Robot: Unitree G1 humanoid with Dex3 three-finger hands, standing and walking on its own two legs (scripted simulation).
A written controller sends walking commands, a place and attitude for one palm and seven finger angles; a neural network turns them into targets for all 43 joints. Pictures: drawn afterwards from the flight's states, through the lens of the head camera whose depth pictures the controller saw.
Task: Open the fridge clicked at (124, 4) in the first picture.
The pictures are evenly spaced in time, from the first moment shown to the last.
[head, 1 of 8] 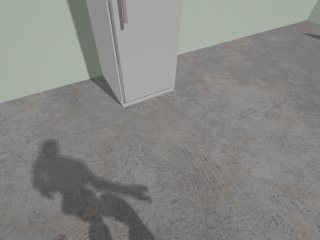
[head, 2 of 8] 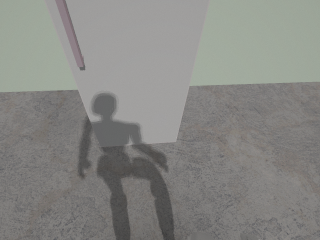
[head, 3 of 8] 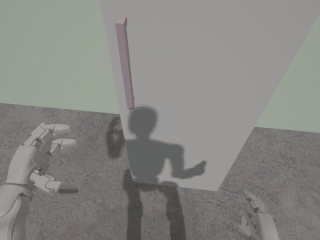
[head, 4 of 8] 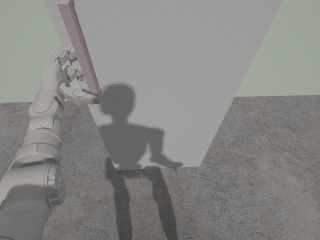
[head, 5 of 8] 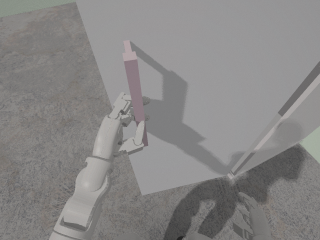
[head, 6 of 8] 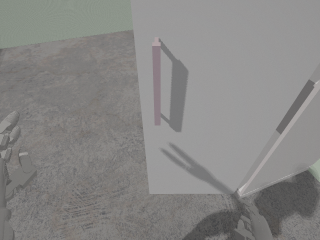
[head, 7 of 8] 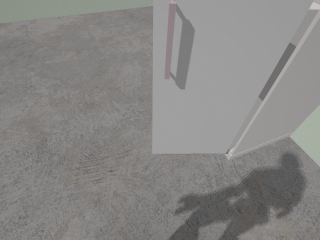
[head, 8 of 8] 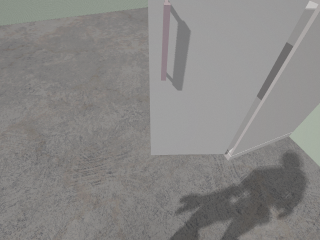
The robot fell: no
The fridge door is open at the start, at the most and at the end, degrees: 0 78 69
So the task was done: yes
